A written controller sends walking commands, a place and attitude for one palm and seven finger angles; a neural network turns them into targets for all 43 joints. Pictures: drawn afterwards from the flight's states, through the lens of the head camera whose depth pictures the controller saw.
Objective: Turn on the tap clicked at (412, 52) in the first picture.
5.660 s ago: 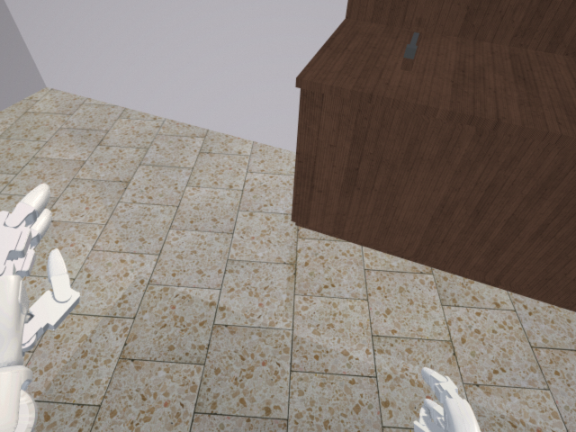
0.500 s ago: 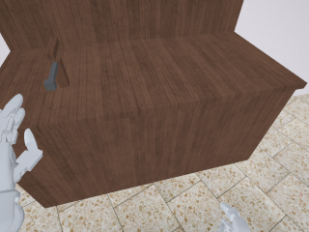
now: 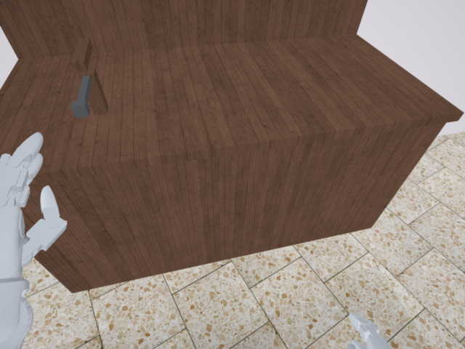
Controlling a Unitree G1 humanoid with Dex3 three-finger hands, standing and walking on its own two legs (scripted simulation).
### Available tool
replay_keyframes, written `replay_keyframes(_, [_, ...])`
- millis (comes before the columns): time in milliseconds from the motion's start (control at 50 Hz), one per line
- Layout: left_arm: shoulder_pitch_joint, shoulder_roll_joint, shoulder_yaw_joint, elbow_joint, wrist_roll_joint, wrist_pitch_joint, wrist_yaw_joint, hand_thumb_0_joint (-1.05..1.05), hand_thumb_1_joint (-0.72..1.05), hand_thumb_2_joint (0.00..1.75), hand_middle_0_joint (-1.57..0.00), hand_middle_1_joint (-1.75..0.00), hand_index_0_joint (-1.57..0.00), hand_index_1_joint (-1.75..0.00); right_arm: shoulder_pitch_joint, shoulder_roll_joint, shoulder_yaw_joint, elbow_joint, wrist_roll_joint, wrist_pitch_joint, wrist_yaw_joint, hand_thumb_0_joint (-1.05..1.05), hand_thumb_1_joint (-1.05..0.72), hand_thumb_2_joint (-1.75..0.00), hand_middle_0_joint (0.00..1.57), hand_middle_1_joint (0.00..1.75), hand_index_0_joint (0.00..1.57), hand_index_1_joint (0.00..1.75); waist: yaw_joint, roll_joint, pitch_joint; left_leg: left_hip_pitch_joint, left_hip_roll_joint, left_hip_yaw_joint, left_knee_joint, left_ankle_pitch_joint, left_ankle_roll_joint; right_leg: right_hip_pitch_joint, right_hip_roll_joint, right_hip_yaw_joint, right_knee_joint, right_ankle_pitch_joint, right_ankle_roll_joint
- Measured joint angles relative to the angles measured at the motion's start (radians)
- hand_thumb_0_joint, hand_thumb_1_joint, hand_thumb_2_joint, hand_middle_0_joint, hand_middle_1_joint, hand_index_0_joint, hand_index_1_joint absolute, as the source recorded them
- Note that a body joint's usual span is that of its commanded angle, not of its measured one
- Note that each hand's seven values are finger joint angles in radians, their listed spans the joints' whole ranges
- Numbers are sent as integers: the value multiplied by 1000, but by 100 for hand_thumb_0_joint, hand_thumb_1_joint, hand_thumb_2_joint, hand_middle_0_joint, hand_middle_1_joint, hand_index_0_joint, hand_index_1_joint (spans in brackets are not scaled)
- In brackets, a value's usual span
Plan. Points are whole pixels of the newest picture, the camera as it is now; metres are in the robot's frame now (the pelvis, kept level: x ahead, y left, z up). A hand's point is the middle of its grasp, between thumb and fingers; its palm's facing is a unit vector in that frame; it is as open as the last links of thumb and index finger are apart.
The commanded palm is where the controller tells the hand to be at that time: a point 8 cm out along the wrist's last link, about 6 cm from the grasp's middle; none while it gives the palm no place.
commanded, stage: look again from close up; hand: left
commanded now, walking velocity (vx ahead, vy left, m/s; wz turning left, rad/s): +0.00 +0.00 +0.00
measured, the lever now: (80, 108) +0.54 +0.39 +0.11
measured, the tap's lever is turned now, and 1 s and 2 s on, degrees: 0 0 0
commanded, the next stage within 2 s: shuffle to correct the standing spot in 0.24 s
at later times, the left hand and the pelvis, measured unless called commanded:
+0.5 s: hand (13, 238) +0.18 +0.28 +0.19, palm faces +0.45 -0.82 -0.35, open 7.4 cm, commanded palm +0.14 +0.30 +0.19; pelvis -0.02 +0.02 +0.00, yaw +0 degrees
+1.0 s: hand (86, 177) +0.29 +0.24 +0.18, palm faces +0.33 -0.84 -0.43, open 7.4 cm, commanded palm +0.23 +0.28 +0.19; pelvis +0.05 +0.01 +0.00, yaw -5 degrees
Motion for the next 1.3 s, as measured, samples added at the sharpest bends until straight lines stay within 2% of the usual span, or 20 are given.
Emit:
replay_keyframes(40, [-152,99,48,76,-1,-53,-31,1,88,89,-22,-30,-22,-30,-14,17,4,20,-10,-26,0,2,-91,-90,20,30,20,30,26,-36,22,6,-11,-11,3,10,10,-6,-3,-2,-5,87,-11])
replay_keyframes(80, [-226,128,97,145,-39,-92,-23,1,88,89,-22,-30,-22,-30,-35,26,16,12,-2,-36,13,2,-91,-90,20,30,20,30,23,-48,44,35,-13,-14,-32,72,12,10,6,6,-11,68,-17])
replay_keyframes(140, [-186,71,109,168,-81,-111,-17,1,89,89,-21,-30,-21,-30,-28,15,21,-40,9,-57,37,2,-91,-90,20,30,21,30,14,-23,37,74,-19,5,-78,78,25,19,11,37,-1,-60,14])
replay_keyframes(200, [-87,7,43,116,-81,-113,-36,1,89,89,-21,-30,-21,-30,-4,1,19,-89,29,-80,57,1,-91,-90,20,30,21,30,-4,12,33,96,-28,25,-119,105,38,5,2,54,83,-186,51])
replay_keyframes(260, [-28,24,-1,84,-64,-114,-71,1,89,89,-21,-30,-21,-30,30,27,24,-99,38,-76,67,1,-91,-90,20,30,21,30,-19,-21,7,69,-40,53,-104,113,40,50,-12,66,168,-234,72])
replay_keyframes(360, [-32,30,39,85,-60,-101,-79,1,88,89,-22,-30,-22,-30,22,28,38,-74,18,-63,74,1,-91,-90,20,30,21,30,-8,-12,36,16,-31,19,-46,70,31,54,8,44,121,-111,-5])
replay_keyframes(440, [2,15,78,17,-63,-99,-58,1,88,89,-22,-30,-22,-30,16,14,37,-53,-6,-67,73,2,-91,-90,21,30,21,30,24,-20,24,-30,-48,-7,72,-5,30,32,21,58,77,-126,-21])
replay_keyframes(500, [0,-6,63,-30,-64,-103,-45,1,88,89,-22,-30,-22,-30,26,-6,33,-54,-11,-83,66,2,-91,-90,21,30,21,30,33,-21,-3,46,-48,-3,-47,-31,38,2,28,64,95,-180,-18])
replay_keyframes(560, [-48,-11,48,-19,-62,-111,-34,1,89,89,-21,-30,-21,-30,5,-6,20,-55,-2,-93,57,2,-91,-90,21,30,21,30,20,-33,18,71,-64,9,-88,91,63,-65,30,81,316,-307,11])
replay_keyframes(640, [-20,3,58,30,-55,-94,-40,1,89,89,-21,-30,-21,-30,-5,22,24,-66,1,-78,66,2,-91,-90,20,30,21,30,-24,-34,-11,106,-60,26,-140,91,67,-154,21,45,576,-276,26])
replay_keyframes(700, [20,12,55,11,-50,-76,-45,1,89,89,-21,-30,-21,-30,7,32,29,-81,1,-74,70,2,-91,-90,21,30,21,30,-37,-26,-27,121,-45,39,-179,97,61,-159,-7,6,542,-230,29])
replay_keyframes(760, [56,27,54,-37,-47,-73,-43,1,89,89,-21,-30,-21,-30,21,30,33,-93,-1,-72,67,1,-90,-90,21,30,21,30,-35,-13,-30,127,-26,54,-185,84,50,-92,-26,-33,345,-207,27])
replay_keyframes(840, [61,86,79,-75,-46,-83,-29,1,89,89,-22,-30,-21,-30,35,13,32,-107,2,-52,57,1,-90,-90,21,30,21,30,-42,9,-33,52,3,47,-9,-13,36,53,-17,-67,78,-178,-4])
replay_keyframes(900, [19,79,80,-55,-54,-91,-26,1,88,89,-22,-30,-22,-30,-9,-10,12,-60,2,-14,58,1,-90,-90,21,30,21,30,-41,31,-4,-119,1,-16,396,-57,22,50,-1,-84,132,-212,-31])
replay_keyframes(960, [42,41,89,-50,-65,-97,-25,1,88,89,-22,-30,-22,-30,-24,-28,1,-40,4,5,67,2,-91,-90,21,30,21,30,-35,20,0,-245,15,-31,564,9,4,79,-2,-66,98,-206,-25])
replay_keyframes(1000, [74,25,93,-61,-66,-100,-25,1,88,89,-22,-30,-22,-30,-24,-35,-4,-46,5,9,67,2,-91,-90,20,30,21,30,-35,9,2,-282,46,-31,496,63,3,100,-7,-56,68,-200,-19])
replay_keyframes(1060, [92,17,81,-90,-65,-101,-26,1,88,89,-22,-30,-22,-30,-13,-38,-12,-56,3,-8,58,2,-91,-90,20,30,20,30,-29,-15,20,-244,76,-8,243,141,12,135,-27,-47,54,-213,-6])
replay_keyframes(1160, [76,31,71,-125,-62,-111,-27,1,88,89,-22,-30,-22,-30,-3,-50,-23,-71,3,-44,35,2,-91,-90,20,30,20,30,-13,-10,23,-59,51,42,-69,182,28,161,-53,-35,159,-315,33])
replay_keyframes(1240, [-2,70,107,-63,-65,-107,-25,1,88,89,-22,-30,-22,-30,-57,8,-17,-71,9,-37,29,2,-91,-90,20,30,20,30,-21,-50,29,-57,17,64,-8,119,13,60,-63,31,426,-414,43])
replay_keyframes(1300, [-29,71,113,-36,-65,-80,-25,1,88,89,-22,-30,-22,-30,-73,45,7,-85,11,-45,38,2,-91,-90,20,30,20,30,-31,-37,21,-51,16,57,-11,113,15,14,-51,9,435,-430,41])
